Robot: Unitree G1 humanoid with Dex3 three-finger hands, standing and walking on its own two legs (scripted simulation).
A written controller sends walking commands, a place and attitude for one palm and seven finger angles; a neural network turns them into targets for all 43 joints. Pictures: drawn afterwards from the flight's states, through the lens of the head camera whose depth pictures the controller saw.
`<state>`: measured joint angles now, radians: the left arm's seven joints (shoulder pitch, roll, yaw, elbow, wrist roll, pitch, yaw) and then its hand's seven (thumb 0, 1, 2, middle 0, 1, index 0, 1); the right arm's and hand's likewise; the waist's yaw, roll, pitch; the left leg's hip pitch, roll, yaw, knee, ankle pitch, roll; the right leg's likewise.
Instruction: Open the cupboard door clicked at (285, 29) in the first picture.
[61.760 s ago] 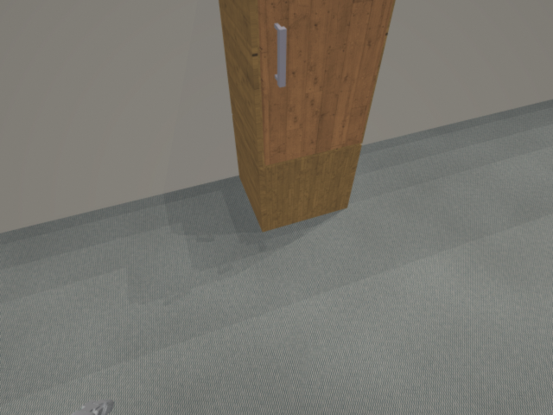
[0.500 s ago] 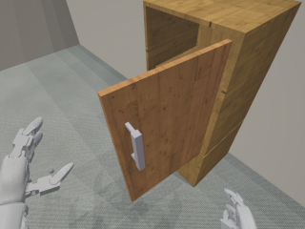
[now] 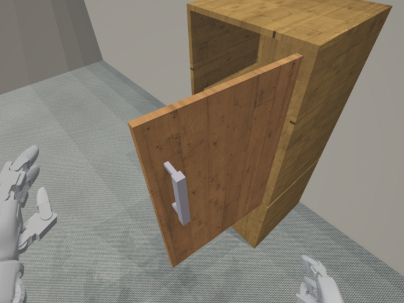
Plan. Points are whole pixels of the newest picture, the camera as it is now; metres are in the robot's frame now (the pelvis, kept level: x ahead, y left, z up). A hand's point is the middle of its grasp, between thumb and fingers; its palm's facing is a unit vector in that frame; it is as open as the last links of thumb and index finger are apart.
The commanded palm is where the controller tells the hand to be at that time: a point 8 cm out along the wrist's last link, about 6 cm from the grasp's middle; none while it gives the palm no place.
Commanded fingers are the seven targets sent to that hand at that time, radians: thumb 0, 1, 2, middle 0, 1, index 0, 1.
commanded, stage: draw the hand back to the body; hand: left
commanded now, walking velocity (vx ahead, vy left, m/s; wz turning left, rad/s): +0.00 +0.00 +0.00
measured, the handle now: (177, 194) +0.31 +0.10 +0.06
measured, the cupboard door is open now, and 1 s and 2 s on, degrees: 84 84 84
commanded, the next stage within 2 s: step back with the hand held close in 0.08 s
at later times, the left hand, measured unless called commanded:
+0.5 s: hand (51, 222) +0.17 +0.25 +0.15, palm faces +0.35 -0.78 -0.52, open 7.4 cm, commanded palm +0.11 +0.30 +0.17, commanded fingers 0.00 0.90 0.90 -0.20 -0.30 -0.20 -0.30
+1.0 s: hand (17, 271) +0.11 +0.26 +0.16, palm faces +0.48 -0.75 -0.46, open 7.4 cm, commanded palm +0.03 +0.30 +0.17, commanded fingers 0.00 0.90 0.90 -0.20 -0.30 -0.20 -0.30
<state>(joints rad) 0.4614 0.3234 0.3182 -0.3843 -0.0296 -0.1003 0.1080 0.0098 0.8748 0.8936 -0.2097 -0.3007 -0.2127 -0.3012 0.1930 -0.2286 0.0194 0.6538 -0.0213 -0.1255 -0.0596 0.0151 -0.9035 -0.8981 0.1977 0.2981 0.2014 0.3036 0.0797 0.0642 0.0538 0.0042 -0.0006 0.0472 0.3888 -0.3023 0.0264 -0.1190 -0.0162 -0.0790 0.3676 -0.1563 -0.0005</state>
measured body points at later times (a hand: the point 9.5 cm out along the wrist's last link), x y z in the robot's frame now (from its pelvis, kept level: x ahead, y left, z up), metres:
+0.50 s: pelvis -0.03 +0.00 -0.01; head -0.01 -0.01 +0.44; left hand +0.15 +0.29 +0.18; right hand +0.15 -0.24 -0.09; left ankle -0.05 +0.09 -0.74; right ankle +0.03 -0.12 -0.74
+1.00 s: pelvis -0.10 +0.00 -0.03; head -0.08 +0.01 +0.42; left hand +0.07 +0.29 +0.18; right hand +0.05 -0.24 -0.11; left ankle -0.05 +0.09 -0.74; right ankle +0.01 -0.12 -0.73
